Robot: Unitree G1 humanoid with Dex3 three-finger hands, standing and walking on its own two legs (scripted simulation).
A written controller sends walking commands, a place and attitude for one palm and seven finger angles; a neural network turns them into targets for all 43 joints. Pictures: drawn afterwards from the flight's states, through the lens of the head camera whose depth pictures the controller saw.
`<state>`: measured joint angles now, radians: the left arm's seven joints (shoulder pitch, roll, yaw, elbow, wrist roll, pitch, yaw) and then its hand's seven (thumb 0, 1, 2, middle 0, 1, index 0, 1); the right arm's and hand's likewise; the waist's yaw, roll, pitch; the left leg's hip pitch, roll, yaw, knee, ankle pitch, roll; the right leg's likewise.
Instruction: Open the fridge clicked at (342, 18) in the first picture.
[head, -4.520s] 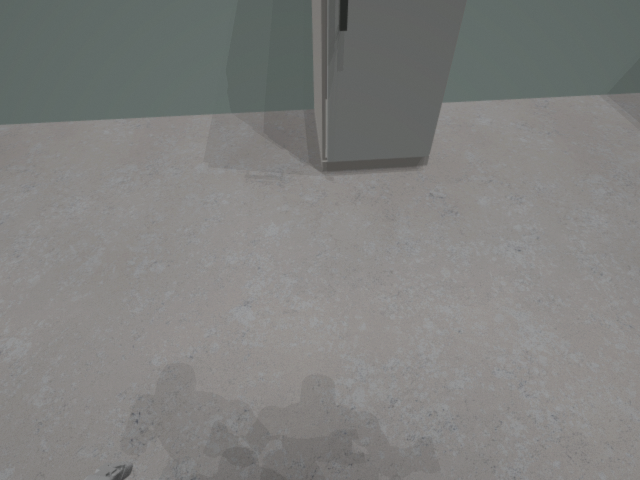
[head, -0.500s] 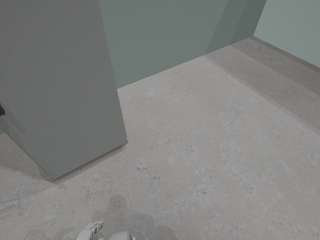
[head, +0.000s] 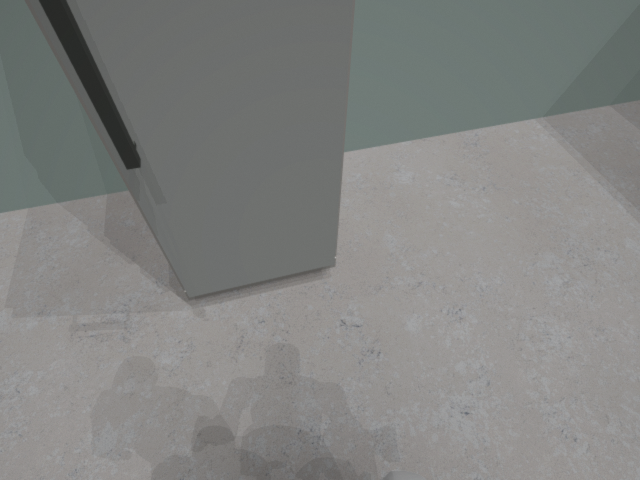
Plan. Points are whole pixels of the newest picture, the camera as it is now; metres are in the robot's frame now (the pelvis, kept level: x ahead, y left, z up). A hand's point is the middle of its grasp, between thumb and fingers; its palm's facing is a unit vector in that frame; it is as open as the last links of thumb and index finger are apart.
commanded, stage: turn to face it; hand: left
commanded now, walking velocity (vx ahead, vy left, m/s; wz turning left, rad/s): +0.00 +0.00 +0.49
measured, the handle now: (76, 38) +0.68 +0.41 +0.18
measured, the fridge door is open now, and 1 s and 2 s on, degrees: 0 0 0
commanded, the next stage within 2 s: take the last steps up to it in 0.34 s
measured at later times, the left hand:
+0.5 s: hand out of the picture -0.04 +0.15 -0.16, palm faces +0.28 -0.92 -0.27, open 7.4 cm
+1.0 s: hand out of the picture +0.06 +0.19 -0.17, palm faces +0.29 -0.94 -0.20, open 7.4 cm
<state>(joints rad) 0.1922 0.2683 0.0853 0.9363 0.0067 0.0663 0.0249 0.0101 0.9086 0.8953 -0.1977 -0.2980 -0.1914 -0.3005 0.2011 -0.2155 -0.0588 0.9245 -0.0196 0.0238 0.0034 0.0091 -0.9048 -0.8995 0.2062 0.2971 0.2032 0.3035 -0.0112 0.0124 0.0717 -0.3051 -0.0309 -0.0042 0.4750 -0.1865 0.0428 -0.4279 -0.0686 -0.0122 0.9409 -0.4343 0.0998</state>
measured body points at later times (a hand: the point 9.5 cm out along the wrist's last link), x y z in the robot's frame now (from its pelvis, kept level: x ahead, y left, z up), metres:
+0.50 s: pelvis -0.02 -0.05 +0.00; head +0.02 -0.05 +0.45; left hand -0.05 +0.20 -0.14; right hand +0.13 -0.28 -0.15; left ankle -0.10 +0.08 -0.70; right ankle +0.00 -0.14 -0.74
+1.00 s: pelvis +0.05 -0.01 -0.01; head +0.07 -0.01 +0.44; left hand +0.05 +0.24 -0.15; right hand +0.04 -0.24 -0.16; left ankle -0.09 +0.06 -0.74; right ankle +0.16 -0.09 -0.72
